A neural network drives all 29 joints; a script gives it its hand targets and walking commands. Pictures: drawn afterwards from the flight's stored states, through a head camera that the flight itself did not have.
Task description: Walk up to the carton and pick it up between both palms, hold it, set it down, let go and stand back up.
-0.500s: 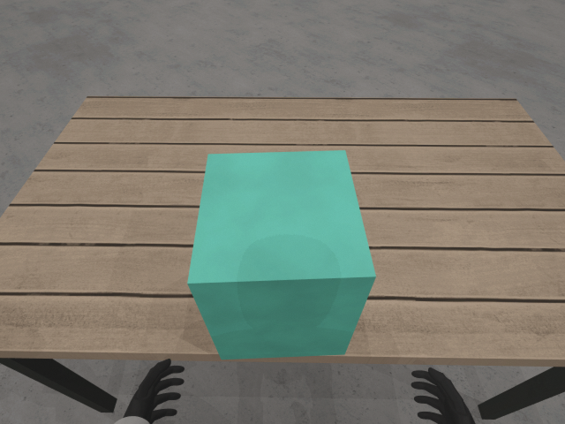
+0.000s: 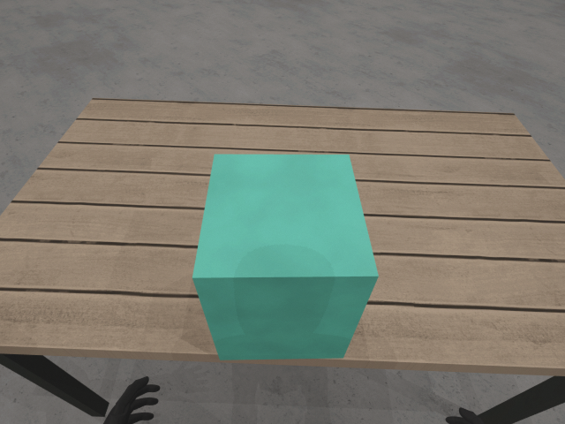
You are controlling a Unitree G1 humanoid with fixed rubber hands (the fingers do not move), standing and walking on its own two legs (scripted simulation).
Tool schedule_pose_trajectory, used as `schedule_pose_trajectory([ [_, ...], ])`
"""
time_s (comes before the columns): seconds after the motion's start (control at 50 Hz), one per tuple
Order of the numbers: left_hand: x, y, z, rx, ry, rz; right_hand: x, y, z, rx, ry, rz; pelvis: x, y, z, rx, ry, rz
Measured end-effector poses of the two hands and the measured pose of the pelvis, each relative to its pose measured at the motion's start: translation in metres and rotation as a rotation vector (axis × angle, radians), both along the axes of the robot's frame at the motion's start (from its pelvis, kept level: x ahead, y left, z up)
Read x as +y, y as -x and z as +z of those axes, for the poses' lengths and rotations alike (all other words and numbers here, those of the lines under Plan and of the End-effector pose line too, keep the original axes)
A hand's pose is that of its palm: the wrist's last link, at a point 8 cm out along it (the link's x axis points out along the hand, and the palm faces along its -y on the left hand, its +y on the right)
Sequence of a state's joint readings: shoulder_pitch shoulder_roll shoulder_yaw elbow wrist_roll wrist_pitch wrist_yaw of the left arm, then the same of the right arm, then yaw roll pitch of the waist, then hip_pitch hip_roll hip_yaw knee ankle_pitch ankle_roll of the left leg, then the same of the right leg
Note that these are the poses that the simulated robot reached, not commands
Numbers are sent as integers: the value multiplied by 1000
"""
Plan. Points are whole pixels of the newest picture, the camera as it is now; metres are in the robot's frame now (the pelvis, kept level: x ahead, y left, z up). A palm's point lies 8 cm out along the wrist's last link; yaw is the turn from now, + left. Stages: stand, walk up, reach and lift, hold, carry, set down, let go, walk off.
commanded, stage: stand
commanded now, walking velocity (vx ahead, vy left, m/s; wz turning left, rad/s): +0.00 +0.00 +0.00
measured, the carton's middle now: (282, 261) +0.35 +0.03 +0.03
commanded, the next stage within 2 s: none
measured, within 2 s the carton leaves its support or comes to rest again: neither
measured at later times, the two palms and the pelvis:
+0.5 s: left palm out of the picture +0.03 +0.30 -0.12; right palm out of the picture +0.05 -0.28 -0.11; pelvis -0.03 +0.01 +0.00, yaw +1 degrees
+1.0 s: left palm out of the picture +0.01 +0.30 -0.12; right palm out of the picture +0.03 -0.29 -0.11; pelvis -0.04 +0.00 +0.00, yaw +1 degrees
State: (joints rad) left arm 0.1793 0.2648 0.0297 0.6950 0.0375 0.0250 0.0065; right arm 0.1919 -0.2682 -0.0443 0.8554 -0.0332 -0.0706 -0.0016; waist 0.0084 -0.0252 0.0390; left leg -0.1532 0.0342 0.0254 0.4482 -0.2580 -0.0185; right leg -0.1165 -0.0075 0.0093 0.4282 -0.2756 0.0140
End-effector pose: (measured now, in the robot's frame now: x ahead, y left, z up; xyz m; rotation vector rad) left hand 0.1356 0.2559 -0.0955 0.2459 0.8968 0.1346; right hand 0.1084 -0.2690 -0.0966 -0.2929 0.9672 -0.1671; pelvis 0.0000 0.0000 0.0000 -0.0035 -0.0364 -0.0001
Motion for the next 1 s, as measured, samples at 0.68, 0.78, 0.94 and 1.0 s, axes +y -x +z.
schedule_pose_trajectory([
  [0.68, 43, 124, -24, 309, -53, 82, -11, 67, -14, 208, 18, -12, 8, 34, 4, -20, 2, 23],
  [0.78, 43, 130, -24, 327, -59, 85, -15, 72, -15, 226, 21, -20, 7, 36, 4, -18, 2, 24],
  [0.94, 41, 129, -24, 335, -61, 85, -19, 76, -17, 247, 22, -27, 4, 36, 4, -14, 2, 26],
  [1.0, 40, 127, -24, 334, -62, 84, -20, 76, -17, 250, 20, -31, 3, 36, 5, -13, 2, 26],
])
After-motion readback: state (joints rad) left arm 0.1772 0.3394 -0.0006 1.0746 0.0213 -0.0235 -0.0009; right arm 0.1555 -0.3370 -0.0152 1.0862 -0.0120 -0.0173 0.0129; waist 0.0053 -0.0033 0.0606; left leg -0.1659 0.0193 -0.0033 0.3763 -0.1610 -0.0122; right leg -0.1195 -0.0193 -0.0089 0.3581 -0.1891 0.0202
